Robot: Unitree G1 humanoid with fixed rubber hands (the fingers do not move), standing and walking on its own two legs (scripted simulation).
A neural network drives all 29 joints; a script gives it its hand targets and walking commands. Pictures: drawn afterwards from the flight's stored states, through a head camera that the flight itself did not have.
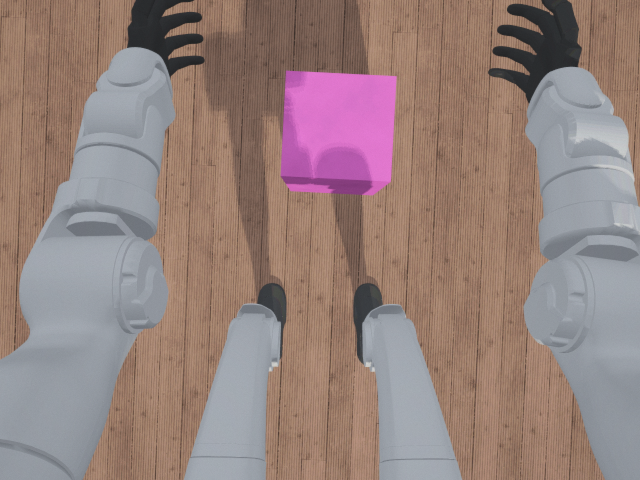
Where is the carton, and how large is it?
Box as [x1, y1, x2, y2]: [281, 71, 396, 194]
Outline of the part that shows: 286,71 281,176 290,190 373,194 390,181 396,76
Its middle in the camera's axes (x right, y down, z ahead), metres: +0.04 -0.21 +0.85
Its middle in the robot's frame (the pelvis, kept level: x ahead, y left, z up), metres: +0.56 -0.03 -0.53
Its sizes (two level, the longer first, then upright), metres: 0.210 0.200 0.250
